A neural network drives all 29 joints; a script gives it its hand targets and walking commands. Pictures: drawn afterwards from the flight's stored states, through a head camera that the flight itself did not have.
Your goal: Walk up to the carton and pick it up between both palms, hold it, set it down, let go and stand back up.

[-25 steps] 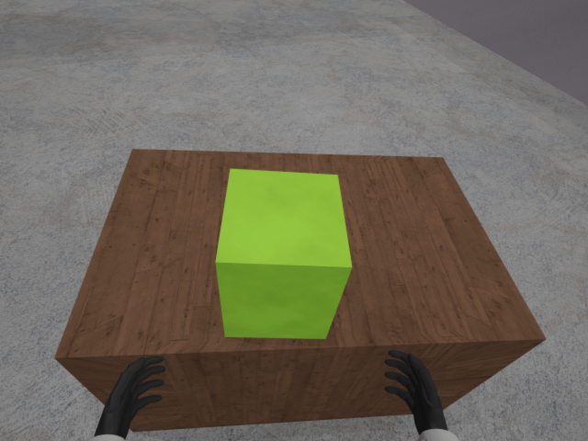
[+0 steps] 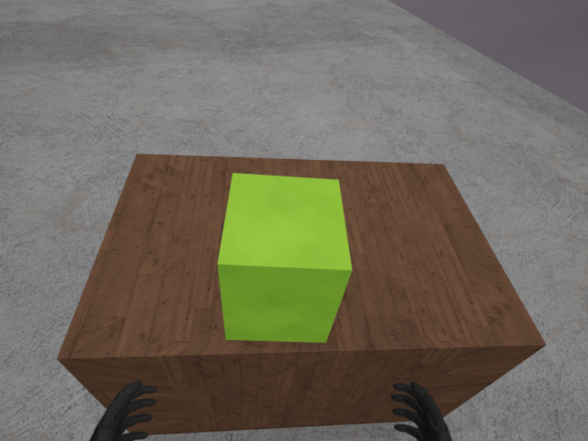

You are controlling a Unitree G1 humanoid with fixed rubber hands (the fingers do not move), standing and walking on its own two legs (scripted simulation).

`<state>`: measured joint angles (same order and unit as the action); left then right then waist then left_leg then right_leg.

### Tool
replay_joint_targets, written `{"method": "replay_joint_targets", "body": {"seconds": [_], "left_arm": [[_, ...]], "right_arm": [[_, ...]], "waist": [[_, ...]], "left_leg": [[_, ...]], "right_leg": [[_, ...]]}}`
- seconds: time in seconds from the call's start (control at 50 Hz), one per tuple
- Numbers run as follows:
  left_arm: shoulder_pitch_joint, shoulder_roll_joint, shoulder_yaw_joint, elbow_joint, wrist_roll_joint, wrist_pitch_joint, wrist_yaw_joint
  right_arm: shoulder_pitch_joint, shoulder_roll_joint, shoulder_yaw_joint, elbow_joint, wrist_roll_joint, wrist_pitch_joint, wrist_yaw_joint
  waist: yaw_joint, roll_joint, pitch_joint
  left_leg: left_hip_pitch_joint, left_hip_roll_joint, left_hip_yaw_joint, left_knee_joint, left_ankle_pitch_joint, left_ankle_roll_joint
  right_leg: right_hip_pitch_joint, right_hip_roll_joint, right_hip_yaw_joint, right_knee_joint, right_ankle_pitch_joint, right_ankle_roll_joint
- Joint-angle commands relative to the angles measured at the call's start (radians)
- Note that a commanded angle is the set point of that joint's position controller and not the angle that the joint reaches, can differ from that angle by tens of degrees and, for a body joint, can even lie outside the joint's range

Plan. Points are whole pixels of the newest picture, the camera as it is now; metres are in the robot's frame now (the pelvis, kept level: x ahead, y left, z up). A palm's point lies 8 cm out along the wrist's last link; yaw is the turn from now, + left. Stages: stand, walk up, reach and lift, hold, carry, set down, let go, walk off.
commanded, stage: set down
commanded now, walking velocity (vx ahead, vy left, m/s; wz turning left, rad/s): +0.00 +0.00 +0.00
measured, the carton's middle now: (281, 261) +0.45 +0.02 -0.08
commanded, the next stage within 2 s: let go in 0.14 s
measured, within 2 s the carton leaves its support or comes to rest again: neither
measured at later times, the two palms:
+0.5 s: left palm (120, 436) +0.15 +0.22 -0.08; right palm out of the picture +0.15 -0.23 -0.08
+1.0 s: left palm out of the picture +0.03 +0.27 -0.11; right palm out of the picture +0.03 -0.23 -0.13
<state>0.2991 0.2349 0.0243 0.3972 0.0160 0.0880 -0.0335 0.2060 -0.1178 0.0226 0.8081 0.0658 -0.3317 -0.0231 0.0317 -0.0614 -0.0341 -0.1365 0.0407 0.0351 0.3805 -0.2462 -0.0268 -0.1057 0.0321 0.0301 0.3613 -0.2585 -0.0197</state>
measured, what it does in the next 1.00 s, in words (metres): stands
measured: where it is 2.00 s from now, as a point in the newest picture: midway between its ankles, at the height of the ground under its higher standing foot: outside the picture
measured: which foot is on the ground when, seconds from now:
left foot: down 0.00-1.00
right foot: down 0.00-1.00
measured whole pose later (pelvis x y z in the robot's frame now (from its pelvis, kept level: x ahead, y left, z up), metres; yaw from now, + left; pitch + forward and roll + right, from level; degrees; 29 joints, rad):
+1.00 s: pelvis -0.02 +0.01 +0.00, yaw +3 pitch -1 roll -1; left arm 0.37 0.22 0.04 0.65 0.03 0.01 0.02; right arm 0.29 -0.22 -0.05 0.96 -0.03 0.02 0.02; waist 0.02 0.01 -0.02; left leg -0.20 0.02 -0.01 0.48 -0.26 0.00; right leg -0.13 0.01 -0.01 0.42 -0.27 0.00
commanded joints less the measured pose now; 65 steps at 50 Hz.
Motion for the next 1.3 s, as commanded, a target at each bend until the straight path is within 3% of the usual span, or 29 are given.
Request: {"method": "replay_joint_targets", "body": {"seconds": [0.0, 0.1, 0.26, 0.4, 0.48, 0.58, 0.6, 0.64, 0.66, 0.7, 0.74, 0.8, 0.86, 1.12, 1.28], "left_arm": [[-0.054, 0.090, 0.042, -0.119, 0.017, 0.038, 0.007], [-0.068, 0.088, 0.041, -0.114, 0.025, 0.075, 0.010], [-0.134, 0.079, -0.036, -0.173, -0.003, 0.078, 0.035], [-0.067, 0.097, 0.020, -0.082, 0.019, 0.071, 0.023], [-0.075, 0.094, 0.028, -0.076, 0.026, 0.070, 0.022], [-0.118, 0.091, 0.004, -0.114, 0.019, 0.069, 0.030], [-0.089, 0.016, -0.052, -0.103, -0.022, 0.067, 0.025], [-0.104, 0.038, -0.035, -0.126, -0.018, 0.066, 0.020], [0.060, 0.140, 0.052, 0.057, 0.010, -0.031, 0.049], [0.042, 0.150, 0.048, 0.063, 0.013, -0.070, 0.060], [-0.003, 0.114, 0.037, 0.065, 0.020, -0.093, 0.056], [-0.013, 0.059, 0.023, 0.091, 0.015, -0.100, 0.052], [0.041, 0.068, 0.028, 0.140, 0.011, -0.108, 0.056], [0.123, 0.084, 0.043, 0.313, 0.004, -0.108, 0.076], [0.156, 0.049, 0.028, 0.421, 0.002, -0.103, 0.081]], "right_arm": [[-0.087, -0.095, -0.039, -0.079, -0.021, 0.003, 0.003], [-0.108, -0.106, -0.054, -0.051, -0.041, 0.022, 0.008], [-0.166, -0.174, -0.144, -0.003, -0.076, 0.011, 0.042], [-0.161, -0.129, -0.081, 0.013, -0.056, -0.010, 0.041], [-0.174, -0.133, -0.073, 0.014, -0.048, -0.011, 0.041], [-0.184, -0.154, -0.102, 0.010, -0.060, 0.002, 0.047], [-0.122, -0.211, -0.096, -0.059, -0.052, -0.036, 0.033], [-0.124, -0.193, -0.084, -0.032, -0.045, -0.055, 0.022], [0.032, -0.234, -0.113, 0.104, -0.075, 0.182, 0.024], [-0.011, -0.188, -0.095, 0.019, -0.113, 0.300, 0.033], [0.015, -0.186, -0.087, 0.007, -0.096, 0.325, 0.032], [0.050, -0.228, -0.099, 0.050, -0.076, 0.335, 0.039], [0.017, -0.238, -0.100, 0.053, -0.092, 0.335, 0.041], [0.137, -0.211, -0.085, 0.182, -0.083, 0.341, 0.022], [0.160, -0.197, -0.078, 0.234, -0.079, 0.348, 0.010]], "waist": [[0.004, 0.086, -0.034], [-0.001, 0.074, -0.038], [-0.036, 0.098, -0.046], [-0.008, 0.026, -0.083], [-0.006, 0.033, -0.073], [-0.021, 0.076, -0.043], [-0.028, 0.081, 0.002], [-0.031, 0.083, -0.024], [0.023, 0.282, -0.046], [-0.012, 0.150, 0.030], [-0.030, 0.058, -0.009], [-0.029, 0.007, 0.022], [-0.012, 0.019, 0.062], [-0.023, 0.090, 0.097], [-0.032, 0.085, 0.166]], "left_leg": [[0.078, -0.058, 0.043, -0.005, 0.341, -0.022], [0.082, -0.056, 0.038, 0.001, 0.350, -0.020], [0.116, -0.024, 0.021, 0.009, 0.278, -0.028], [0.042, -0.068, 0.033, 0.046, 0.356, -0.002], [0.029, -0.071, 0.034, 0.027, 0.325, -0.003], [0.074, -0.053, 0.034, 0.011, 0.270, -0.017], [0.007, -0.087, 0.067, 0.005, 0.307, -0.038], [0.008, -0.090, 0.062, -0.004, 0.302, -0.033], [-0.063, 0.096, -0.063, 0.034, 0.405, 0.000], [-0.127, 0.072, -0.078, 0.028, 0.131, 0.008], [-0.108, 0.064, -0.074, 0.025, 0.174, 0.008], [-0.134, 0.050, -0.094, 0.014, 0.098, 0.009], [-0.111, 0.044, -0.105, 0.012, 0.103, 0.022], [-0.115, 0.022, -0.135, -0.044, 0.076, 0.044], [-0.126, 0.021, -0.160, -0.078, 0.028, 0.059]], "right_leg": [[-0.069, 0.012, -0.012, -0.056, 0.264, 0.031], [-0.065, 0.017, -0.016, -0.050, 0.273, 0.029], [-0.161, 0.039, -0.039, -0.027, 0.176, 0.009], [-0.005, 0.006, 0.001, 0.011, 0.435, 0.042], [0.008, 0.002, 0.008, 0.011, 0.451, 0.046], [-0.085, 0.017, -0.008, -0.017, 0.289, 0.028], [-0.046, -0.002, -0.002, 0.005, 0.314, 0.042], [-0.030, -0.005, -0.005, 0.013, 0.352, 0.052], [0.004, -0.114, 0.035, 0.025, 0.191, 0.059], [-0.025, -0.116, 0.067, -0.033, 0.171, 0.057], [-0.002, -0.102, 0.051, 0.020, 0.282, 0.054], [-0.018, -0.098, 0.039, -0.005, 0.209, 0.047], [-0.076, -0.103, 0.044, -0.027, 0.150, 0.041], [-0.032, -0.113, 0.013, -0.038, 0.071, 0.023], [-0.055, -0.115, -0.001, -0.047, 0.059, 0.022]]}}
